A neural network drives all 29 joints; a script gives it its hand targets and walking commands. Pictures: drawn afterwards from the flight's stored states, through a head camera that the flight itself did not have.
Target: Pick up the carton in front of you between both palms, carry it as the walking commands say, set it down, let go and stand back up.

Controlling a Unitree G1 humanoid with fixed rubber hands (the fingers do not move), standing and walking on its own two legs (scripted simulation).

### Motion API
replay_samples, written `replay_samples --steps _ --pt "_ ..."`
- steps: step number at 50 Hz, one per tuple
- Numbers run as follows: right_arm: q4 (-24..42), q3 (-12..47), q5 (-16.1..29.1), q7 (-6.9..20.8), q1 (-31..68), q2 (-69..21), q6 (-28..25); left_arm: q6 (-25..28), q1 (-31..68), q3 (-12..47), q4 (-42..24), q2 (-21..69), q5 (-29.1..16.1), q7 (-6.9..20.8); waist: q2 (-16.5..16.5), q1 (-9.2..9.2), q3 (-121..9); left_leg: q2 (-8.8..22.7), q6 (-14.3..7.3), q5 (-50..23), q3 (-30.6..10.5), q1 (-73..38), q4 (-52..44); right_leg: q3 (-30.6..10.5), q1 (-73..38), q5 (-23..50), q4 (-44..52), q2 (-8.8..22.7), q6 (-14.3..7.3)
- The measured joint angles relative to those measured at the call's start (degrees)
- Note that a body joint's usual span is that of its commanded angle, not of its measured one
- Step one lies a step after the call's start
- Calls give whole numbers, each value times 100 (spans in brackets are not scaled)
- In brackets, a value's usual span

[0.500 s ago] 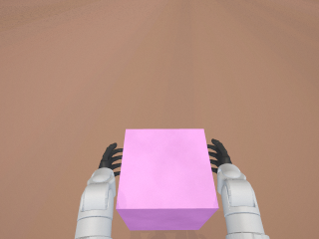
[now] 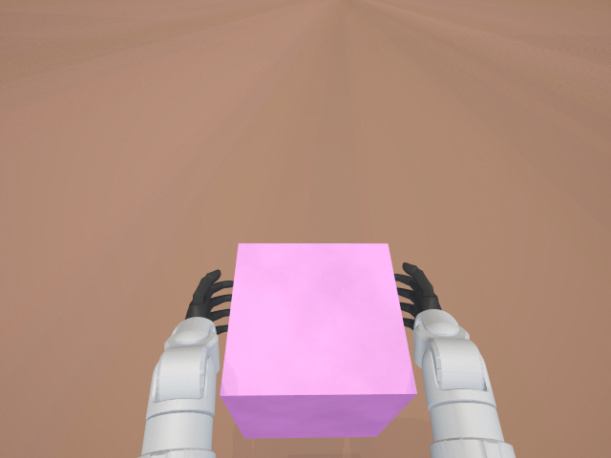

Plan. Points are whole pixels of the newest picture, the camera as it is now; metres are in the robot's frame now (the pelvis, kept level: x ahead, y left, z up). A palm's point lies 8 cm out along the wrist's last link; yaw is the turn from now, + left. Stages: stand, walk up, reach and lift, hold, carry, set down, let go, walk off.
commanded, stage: carry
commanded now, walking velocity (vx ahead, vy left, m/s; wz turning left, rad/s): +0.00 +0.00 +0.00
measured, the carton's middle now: (312, 346) +0.29 +0.00 -0.04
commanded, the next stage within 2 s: hold in 1.34 s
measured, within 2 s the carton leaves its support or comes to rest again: neither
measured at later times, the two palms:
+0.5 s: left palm (201, 343) +0.26 +0.14 +0.04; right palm (435, 334) +0.26 -0.15 +0.04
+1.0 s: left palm (200, 367) +0.23 +0.14 +0.04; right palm (446, 357) +0.23 -0.16 +0.04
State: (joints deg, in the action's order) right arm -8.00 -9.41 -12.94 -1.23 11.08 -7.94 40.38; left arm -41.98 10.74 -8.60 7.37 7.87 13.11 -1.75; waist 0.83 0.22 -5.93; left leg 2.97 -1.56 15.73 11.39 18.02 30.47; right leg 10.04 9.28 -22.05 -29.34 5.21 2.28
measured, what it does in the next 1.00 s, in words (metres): shifts its weight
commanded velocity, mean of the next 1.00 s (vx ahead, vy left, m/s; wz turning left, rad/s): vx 0.00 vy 0.00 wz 0.00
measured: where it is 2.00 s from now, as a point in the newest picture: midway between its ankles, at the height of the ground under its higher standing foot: outside the picture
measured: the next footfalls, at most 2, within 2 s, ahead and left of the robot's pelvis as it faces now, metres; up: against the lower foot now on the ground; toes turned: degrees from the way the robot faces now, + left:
none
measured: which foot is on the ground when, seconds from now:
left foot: down 0.00-1.00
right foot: down 0.00-1.00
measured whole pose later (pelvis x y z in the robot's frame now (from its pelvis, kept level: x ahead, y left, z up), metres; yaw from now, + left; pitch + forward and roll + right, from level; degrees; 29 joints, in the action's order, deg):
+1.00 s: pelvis -0.06 -0.01 +0.00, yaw +0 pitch +2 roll +0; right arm -9.1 -9.8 -13.4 -1.2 11.7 -8.0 41.5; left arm -42.6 11.0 -8.9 8.6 7.9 13.6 -1.5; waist 0.0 0.1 -5.3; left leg 4.4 -1.2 10.0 10.5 19.9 28.6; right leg 10.9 11.8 -18.6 -29.1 3.8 0.1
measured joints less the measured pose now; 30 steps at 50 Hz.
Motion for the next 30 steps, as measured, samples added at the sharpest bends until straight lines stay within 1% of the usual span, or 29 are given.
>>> replay_samples --steps 12,30 --pt "211 110 49 -46 -110 17 46 22 -126 62 -166 -16 -53 3 -54 -41 99 48 41 98 -48 60 175 26 -18 -118 -21 -25 -63" --pt "-98 -11 -29 -9 27 -4 100 -39 -9 -27 118 0 14 12 -70 -19 39 94 32 -260 -69 26 -39 73 7 141 43 -81 -141"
